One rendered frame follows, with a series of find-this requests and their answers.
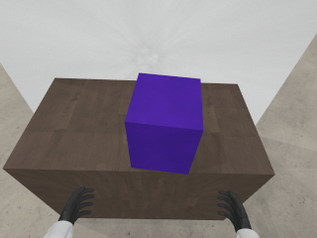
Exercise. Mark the left robot hand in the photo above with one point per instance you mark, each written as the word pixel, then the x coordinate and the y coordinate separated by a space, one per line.
pixel 71 211

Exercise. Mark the robot left forearm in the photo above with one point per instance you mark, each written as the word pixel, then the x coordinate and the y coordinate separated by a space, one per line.
pixel 60 229

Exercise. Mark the carton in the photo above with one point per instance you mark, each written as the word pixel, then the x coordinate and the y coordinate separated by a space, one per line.
pixel 164 123

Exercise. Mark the robot right forearm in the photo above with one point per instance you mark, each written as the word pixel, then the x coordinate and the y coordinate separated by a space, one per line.
pixel 246 233

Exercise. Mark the pedestal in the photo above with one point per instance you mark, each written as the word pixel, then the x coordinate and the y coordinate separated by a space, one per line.
pixel 77 137

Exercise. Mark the right robot hand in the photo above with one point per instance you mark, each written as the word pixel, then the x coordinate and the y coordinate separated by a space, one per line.
pixel 238 216

